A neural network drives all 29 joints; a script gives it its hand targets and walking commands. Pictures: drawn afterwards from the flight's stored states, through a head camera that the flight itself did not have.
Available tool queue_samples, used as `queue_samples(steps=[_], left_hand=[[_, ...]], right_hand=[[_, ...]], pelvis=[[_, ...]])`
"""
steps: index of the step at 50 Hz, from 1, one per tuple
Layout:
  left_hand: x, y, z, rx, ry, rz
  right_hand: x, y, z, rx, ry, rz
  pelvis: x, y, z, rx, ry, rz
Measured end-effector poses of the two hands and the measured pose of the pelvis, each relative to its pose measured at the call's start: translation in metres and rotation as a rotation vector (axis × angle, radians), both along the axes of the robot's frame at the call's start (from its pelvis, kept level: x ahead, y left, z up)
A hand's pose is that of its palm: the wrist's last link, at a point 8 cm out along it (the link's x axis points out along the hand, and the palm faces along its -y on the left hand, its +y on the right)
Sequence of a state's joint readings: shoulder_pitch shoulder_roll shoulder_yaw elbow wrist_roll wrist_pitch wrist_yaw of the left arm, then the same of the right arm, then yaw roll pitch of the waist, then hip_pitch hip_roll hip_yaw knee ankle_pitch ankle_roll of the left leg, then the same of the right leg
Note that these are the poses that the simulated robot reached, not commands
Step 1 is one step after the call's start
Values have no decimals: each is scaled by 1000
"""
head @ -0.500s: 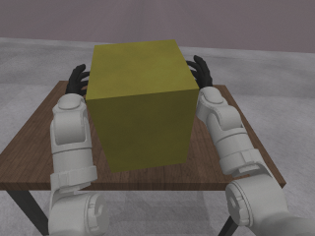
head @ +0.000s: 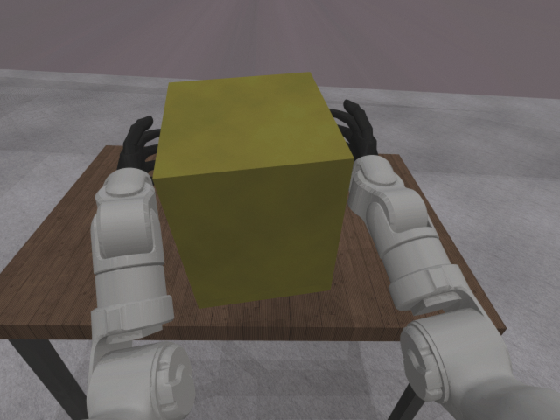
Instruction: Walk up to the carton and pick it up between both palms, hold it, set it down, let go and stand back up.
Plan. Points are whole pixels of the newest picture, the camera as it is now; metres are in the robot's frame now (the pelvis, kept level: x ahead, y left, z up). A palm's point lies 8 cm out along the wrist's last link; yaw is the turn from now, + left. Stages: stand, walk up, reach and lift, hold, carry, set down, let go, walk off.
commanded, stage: hold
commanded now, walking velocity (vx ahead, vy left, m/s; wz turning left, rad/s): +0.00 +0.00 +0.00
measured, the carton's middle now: (253, 191) +0.39 +0.01 +0.19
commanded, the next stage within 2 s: none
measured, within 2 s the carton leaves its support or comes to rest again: neither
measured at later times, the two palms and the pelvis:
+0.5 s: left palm (133, 175) +0.36 +0.16 +0.24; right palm (356, 158) +0.37 -0.13 +0.25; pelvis +0.00 +0.00 +0.00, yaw +0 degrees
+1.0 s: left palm (135, 174) +0.36 +0.16 +0.24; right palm (359, 158) +0.36 -0.13 +0.25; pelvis +0.00 +0.00 +0.00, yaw +0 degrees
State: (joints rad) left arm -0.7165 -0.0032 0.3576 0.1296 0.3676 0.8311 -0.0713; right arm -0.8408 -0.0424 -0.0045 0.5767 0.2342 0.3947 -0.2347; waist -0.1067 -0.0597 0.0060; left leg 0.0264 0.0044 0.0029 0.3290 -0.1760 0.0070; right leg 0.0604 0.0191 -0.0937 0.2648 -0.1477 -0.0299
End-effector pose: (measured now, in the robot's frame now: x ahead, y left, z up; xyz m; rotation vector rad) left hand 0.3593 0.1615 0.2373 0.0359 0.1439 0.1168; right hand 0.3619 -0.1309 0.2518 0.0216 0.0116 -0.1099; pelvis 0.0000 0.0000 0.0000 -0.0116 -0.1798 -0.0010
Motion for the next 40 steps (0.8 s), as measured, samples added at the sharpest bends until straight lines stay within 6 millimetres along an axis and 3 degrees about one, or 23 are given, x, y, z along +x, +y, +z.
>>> queue_samples(steps=[40], left_hand=[[2, 2, 2, 8, 2, -2]], right_hand=[[2, 2, 1, 5, 3, -2]], pelvis=[[0, 3, 0, 0, 3, -4]])
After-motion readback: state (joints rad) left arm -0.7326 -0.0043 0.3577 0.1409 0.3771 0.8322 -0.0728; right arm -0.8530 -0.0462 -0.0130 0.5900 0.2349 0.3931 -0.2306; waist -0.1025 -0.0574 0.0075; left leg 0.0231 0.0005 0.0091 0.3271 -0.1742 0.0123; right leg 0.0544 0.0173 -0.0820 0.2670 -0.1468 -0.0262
